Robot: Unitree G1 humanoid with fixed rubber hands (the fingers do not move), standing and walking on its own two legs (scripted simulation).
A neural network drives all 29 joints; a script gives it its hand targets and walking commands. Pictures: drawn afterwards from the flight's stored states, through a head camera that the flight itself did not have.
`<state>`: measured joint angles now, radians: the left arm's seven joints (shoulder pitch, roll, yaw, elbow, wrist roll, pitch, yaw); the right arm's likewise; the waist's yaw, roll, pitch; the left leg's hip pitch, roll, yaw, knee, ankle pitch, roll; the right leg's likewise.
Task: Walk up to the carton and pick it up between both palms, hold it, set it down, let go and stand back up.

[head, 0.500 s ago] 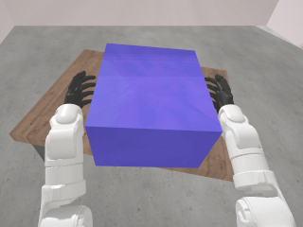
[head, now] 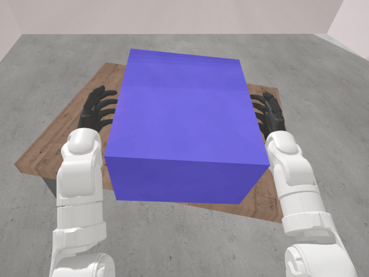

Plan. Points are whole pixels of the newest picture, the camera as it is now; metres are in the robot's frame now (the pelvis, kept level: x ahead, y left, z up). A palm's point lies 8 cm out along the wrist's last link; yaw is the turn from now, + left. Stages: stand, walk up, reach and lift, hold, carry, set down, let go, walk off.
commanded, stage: set down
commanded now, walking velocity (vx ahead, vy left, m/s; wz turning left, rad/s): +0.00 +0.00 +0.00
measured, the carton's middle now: (183, 123) +0.42 +0.01 +0.12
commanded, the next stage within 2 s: none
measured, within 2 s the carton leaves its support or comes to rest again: neither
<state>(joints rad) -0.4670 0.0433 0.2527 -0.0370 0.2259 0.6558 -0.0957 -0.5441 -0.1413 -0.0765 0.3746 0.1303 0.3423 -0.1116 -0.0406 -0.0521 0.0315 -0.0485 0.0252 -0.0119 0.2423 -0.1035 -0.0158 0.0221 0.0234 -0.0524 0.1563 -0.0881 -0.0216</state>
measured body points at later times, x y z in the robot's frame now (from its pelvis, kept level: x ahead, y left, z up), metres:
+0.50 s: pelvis +0.03 -0.01 +0.00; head +0.03 +0.02 +0.45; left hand +0.39 +0.18 +0.12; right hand +0.40 -0.19 +0.11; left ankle +0.03 +0.13 -0.75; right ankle +0.01 -0.10 -0.75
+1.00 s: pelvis +0.03 +0.00 +0.00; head +0.04 +0.02 +0.45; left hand +0.42 +0.18 +0.10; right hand +0.42 -0.19 +0.09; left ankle +0.03 +0.13 -0.75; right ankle +0.01 -0.10 -0.75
